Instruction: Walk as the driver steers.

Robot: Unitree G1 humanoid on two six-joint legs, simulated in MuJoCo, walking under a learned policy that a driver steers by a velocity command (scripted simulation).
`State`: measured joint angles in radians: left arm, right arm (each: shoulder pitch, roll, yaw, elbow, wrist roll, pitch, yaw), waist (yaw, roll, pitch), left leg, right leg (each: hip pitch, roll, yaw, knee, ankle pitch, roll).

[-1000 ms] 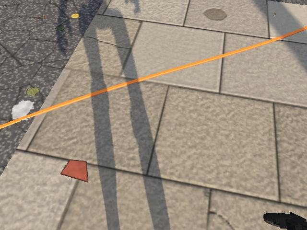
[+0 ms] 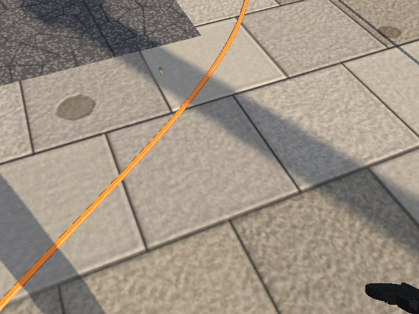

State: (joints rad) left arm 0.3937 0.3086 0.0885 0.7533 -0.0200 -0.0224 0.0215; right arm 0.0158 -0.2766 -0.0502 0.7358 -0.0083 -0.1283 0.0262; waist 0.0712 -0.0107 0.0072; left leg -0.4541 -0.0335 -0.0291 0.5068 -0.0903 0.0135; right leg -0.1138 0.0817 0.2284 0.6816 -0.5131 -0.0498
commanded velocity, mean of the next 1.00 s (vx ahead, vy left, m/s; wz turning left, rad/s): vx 0.50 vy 0.00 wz -0.46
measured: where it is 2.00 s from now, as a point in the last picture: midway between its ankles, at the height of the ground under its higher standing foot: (354, 172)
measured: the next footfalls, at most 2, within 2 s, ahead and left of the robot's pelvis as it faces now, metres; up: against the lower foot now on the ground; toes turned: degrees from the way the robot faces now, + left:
right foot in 0.48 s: +0.39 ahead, -0.18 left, +0.00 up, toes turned -21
left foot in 1.00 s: +0.76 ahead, -0.12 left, +0.00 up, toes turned -26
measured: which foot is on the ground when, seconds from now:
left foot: down 0.00-0.48, up 0.50-0.98, down 1.00-1.00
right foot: up 0.00-0.46, down 0.48-1.00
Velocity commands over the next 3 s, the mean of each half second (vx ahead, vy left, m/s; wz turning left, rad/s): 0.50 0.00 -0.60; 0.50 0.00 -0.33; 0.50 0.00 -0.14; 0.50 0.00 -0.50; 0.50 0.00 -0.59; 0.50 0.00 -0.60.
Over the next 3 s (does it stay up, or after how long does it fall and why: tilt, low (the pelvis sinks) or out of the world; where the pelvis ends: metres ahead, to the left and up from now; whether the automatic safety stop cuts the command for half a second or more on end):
stays up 1.29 -0.93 0.01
